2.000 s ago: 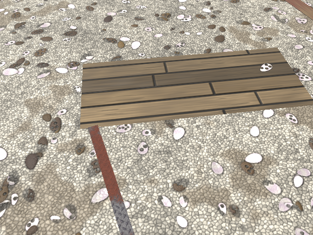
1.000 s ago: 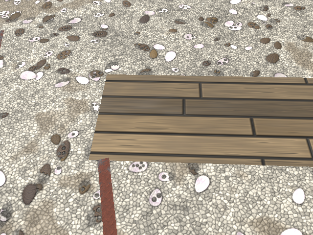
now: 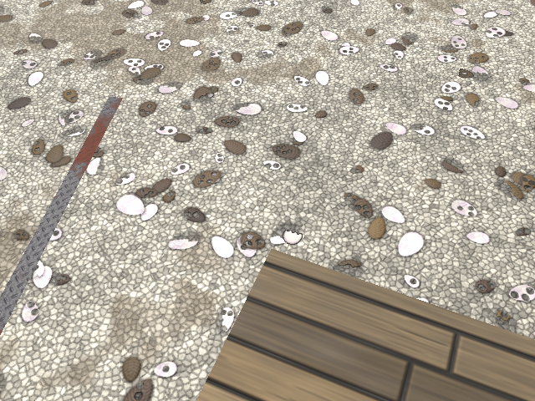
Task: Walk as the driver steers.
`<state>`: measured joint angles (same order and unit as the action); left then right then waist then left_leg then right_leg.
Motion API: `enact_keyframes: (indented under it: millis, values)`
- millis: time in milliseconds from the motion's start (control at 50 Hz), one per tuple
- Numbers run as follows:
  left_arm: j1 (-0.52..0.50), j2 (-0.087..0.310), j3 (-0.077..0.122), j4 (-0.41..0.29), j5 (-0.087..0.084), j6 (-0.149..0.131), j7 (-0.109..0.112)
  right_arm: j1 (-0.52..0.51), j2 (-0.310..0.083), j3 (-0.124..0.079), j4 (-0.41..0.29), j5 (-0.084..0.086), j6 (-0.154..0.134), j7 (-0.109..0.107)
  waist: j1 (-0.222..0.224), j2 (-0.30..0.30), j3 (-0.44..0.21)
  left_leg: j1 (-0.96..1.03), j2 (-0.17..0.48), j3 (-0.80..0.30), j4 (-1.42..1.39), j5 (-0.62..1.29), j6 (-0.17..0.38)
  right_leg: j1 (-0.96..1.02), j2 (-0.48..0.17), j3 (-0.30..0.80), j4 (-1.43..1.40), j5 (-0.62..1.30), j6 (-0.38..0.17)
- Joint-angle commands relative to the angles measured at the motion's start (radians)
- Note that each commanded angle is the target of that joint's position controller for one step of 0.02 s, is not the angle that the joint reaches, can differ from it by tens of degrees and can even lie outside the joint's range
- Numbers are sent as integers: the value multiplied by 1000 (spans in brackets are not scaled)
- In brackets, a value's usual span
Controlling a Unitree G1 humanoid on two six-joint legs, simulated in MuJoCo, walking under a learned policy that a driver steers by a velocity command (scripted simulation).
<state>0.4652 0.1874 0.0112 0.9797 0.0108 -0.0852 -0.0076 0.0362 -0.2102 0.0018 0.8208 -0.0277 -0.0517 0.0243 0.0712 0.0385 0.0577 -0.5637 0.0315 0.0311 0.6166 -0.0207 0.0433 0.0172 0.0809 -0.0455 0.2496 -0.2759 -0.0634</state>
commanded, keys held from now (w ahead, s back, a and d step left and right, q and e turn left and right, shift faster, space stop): no key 1.00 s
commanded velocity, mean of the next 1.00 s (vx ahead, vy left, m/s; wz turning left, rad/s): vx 0.06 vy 0.00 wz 0.01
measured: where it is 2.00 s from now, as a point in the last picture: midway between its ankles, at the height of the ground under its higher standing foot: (281, 394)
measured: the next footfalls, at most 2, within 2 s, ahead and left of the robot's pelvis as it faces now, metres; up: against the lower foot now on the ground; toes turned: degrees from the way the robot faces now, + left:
left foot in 0.06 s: +0.19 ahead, +0.09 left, +0.00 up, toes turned +1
right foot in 0.42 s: +0.12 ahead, -0.11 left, +0.00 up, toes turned -1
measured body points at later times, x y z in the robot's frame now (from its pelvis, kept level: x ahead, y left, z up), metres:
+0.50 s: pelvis +0.08 +0.01 +0.00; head +0.08 +0.01 +0.45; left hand +0.10 +0.24 -0.16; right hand +0.11 -0.22 -0.16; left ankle +0.15 +0.09 -0.74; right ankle +0.08 -0.11 -0.74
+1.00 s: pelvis +0.11 +0.00 +0.00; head +0.11 +0.00 +0.45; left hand +0.08 +0.20 -0.16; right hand +0.09 -0.22 -0.16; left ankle +0.15 +0.09 -0.74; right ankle +0.08 -0.11 -0.74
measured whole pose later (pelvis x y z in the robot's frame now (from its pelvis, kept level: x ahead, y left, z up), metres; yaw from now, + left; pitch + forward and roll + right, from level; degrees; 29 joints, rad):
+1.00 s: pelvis +0.11 +0.00 +0.00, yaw +0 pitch -1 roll +0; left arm 0.35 0.12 -0.01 1.13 0.01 -0.01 0.04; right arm 0.30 -0.13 0.00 1.14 -0.01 -0.01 -0.03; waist -0.01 0.00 0.02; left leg -0.24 -0.03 0.04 0.40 -0.14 0.04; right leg -0.13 0.02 -0.02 0.41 -0.26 -0.03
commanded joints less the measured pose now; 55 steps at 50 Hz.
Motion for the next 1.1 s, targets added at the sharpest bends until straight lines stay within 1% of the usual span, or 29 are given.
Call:
enact_keyframes:
  millis: [20, 40, 60, 80, 100, 120, 140, 160, 180, 200, 220, 240, 300, 340, 380, 400, 420, 440, 460, 480, 500, 520, 540, 580, 660, 840, 1060, 1080, 1100]
  values:
    - [8, 147, 26, -22, 2, -2, 16, 94, -79, -19, 0, -2, -19, -18, -76, -138, -41, 204, -57, 12, -87, -18, 33, -30, -247, 108, 132, 844, -67]
    - [-8, 148, 25, -19, -6, 2, 19, 184, -89, -25, 38, -9, -31, -25, -120, -108, -70, 313, -67, 13, -190, 53, 50, -34, -224, 96, 243, 820, -49]
    - [9, 141, 22, -24, -14, -1, 21, 270, -131, -35, 68, -23, -47, -33, -141, -60, -132, 486, 11, -42, -203, 307, 70, -115, -185, 75, 377, 656, -24]
    - [84, 82, 5, -44, -26, -3, 27, 374, -194, -48, 82, -40, -52, -38, -132, 79, -271, 759, 270, -245, -75, 851, 151, -304, -129, 33, 618, 145, 0]
    - [214, 45, 0, 4, -58, 19, 32, 388, -179, -51, 86, 4, -36, -32, -117, 181, -442, 854, 427, -434, -81, 1026, 327, -397, -18, 37, 860, -401, 19]
    - [148, 124, 21, 15, -23, 43, 37, 337, -128, -41, 71, 41, -24, -25, -113, 42, -371, 728, 366, -400, -153, 818, 316, -420, -45, 96, 882, -376, 26]
    - [57, 110, 23, -5, 1, 53, 31, 245, -96, -30, 62, 39, -17, -29, -89, 40, -233, 594, 318, -343, -227, 618, 282, -448, -66, 94, 867, -327, 32]
    - [7, 88, 21, -10, 15, 61, 27, 186, -65, -19, 59, 30, -14, -35, -66, 23, -142, 472, 273, -291, -288, 503, 244, -428, -93, 96, 815, -268, 42]
    - [-10, 77, 20, -10, 22, 73, 23, 154, -59, -15, 60, 27, -11, -45, -39, 32, -99, 370, 232, -234, -331, 434, 212, -373, -111, 91, 756, -223, 54]
    - [17, 55, 15, 8, 26, 86, 21, 143, -60, -14, 69, 21, -8, -49, -19, 44, -96, 299, 199, -189, -348, 396, 190, -299, -106, 72, 718, -188, 62]
    - [35, 40, 12, 24, 22, 97, 23, 149, -59, -13, 78, 14, -10, -49, -11, 38, -110, 272, 180, -163, -354, 364, 181, -254, -98, 60, 680, -170, 65]
    - [37, 32, 10, 32, 18, 105, 26, 157, -64, -14, 87, 11, -11, -48, -8, 37, -116, 260, 170, -150, -360, 307, 176, -235, -95, 51, 634, -166, 67]
    - [-28, 39, 8, 35, 15, 123, 39, 182, -84, -20, 114, 7, -4, -46, -31, 62, -104, 239, 156, -166, -395, -19, 162, -220, -94, 40, 495, -129, 60]
    - [-54, 46, 8, 41, 13, 128, 41, 191, -96, -26, 128, 9, 10, -46, -39, 74, -81, 203, 151, -192, -422, -257, 149, -200, -90, 30, 427, -89, 51]
    - [-43, 35, 3, 61, 15, 123, 41, 180, -98, -29, 135, 20, 27, -48, -25, 50, -50, 143, 140, -203, -425, -423, 118, -132, -82, 11, 303, -9, 35]
    - [-43, 38, 1, 66, 19, 117, 42, 195, -91, -28, 143, 23, 33, -49, -26, 28, -27, 114, 132, -210, -427, -487, 87, -105, -93, 29, 233, 10, 23]
    - [-39, 52, -1, 66, 26, 108, 44, 213, -80, -27, 151, 23, 37, -50, -31, -4, -2, 100, 117, -211, -413, -505, 49, -102, -140, 88, 156, 17, 11]
    - [-67, 88, 3, 59, 23, 98, 45, 246, -64, -29, 156, 32, 43, -49, -69, -68, 35, 123, 61, -166, -394, -455, 18, -191, -189, 167, 104, -75, -7]
    - [-91, 72, -2, 67, 9, 90, 42, 245, -53, -28, 167, 33, 47, -47, -79, -128, 65, 234, 21, -115, -345, -336, 10, -331, -202, 195, 49, -160, -12]
    - [-112, 53, -9, 68, 6, 78, 41, 260, -42, -26, 180, 27, 47, -44, -95, -148, 48, 346, 16, -103, -297, -238, 11, -393, -210, 207, 4, -182, -1]
    - [-130, 56, -8, 69, 1, 70, 42, 284, -32, -24, 195, 23, 45, -43, -108, -149, 34, 406, 17, -99, -275, -188, 12, -414, -207, 203, -14, -171, 10]
    - [-138, 63, -6, 68, -2, 65, 45, 296, -38, -24, 207, 19, 43, -42, -113, -137, 20, 428, 24, -103, -271, -171, 14, -404, -197, 191, -14, -146, 17]
    - [-134, 60, -6, 71, -4, 63, 46, 300, -44, -25, 215, 15, 40, -42, -110, -112, 17, 422, 32, -112, -277, -167, 17, -381, -189, 178, -1, -110, 18]
    - [-107, 49, -7, 82, -4, 63, 46, 300, -38, -21, 230, 17, 36, -45, -95, -70, 15, 384, 40, -122, -294, -181, 19, -327, -177, 158, 28, -54, 12]
    - [-72, 36, -8, 100, 0, 68, 45, 296, -26, -16, 252, 20, 35, -51, -78, -41, 19, 354, 45, -127, -311, -195, 13, -290, -170, 144, 50, -20, 4]
    - [-53, 16, -13, 126, -1, 67, 49, 322, -6, -12, 293, 20, 38, -59, -78, -37, 18, 372, 49, -127, -299, -157, 13, -277, -167, 136, 58, 22, 3]
    - [-34, -3, -17, 150, -1, 67, 53, 331, 12, -10, 322, 20, 40, -63, -80, -43, 28, 382, 51, -124, -289, -126, 12, -265, -166, 132, 59, 50, 4]
    - [-20, -5, -17, 155, 1, 67, 53, 338, 15, -9, 326, 20, 41, -63, -77, -43, 10, 387, 42, -120, -291, -196, 14, -258, -158, 130, 52, -24, 2]
    - [-11, 7, -11, 157, 3, 69, 52, 335, 6, -14, 324, 19, 44, -62, -75, -46, 20, 370, 26, -113, -278, -294, 19, -269, -145, 129, 54, -128, -6]
Over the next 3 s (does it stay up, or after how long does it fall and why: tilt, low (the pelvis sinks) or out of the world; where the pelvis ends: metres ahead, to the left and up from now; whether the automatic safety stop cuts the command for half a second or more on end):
stays up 0.80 -0.13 -0.01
